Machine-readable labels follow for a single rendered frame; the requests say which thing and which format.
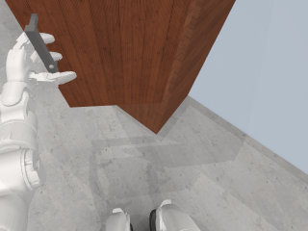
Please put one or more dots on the right robot thigh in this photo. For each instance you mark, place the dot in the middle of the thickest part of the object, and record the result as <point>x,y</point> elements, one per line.
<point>171,217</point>

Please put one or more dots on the handle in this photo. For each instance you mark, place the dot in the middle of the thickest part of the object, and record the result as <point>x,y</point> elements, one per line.
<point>35,38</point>

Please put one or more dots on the robot left upper arm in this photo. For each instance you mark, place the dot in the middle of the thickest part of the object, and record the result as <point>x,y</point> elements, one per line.
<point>21,174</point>

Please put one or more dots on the left robot forearm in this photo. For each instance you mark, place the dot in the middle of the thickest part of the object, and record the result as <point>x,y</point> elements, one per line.
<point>18,120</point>

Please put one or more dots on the robot left hand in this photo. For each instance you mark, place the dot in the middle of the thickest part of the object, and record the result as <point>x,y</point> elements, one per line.
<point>19,65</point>

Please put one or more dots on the cupboard door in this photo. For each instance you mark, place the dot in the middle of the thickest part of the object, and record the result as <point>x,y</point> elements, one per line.
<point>122,51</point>

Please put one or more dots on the robot thigh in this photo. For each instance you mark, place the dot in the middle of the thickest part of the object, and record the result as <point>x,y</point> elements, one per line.
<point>117,221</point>
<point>171,217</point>

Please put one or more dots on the left robot thigh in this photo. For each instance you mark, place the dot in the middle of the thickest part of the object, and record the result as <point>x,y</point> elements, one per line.
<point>117,221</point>

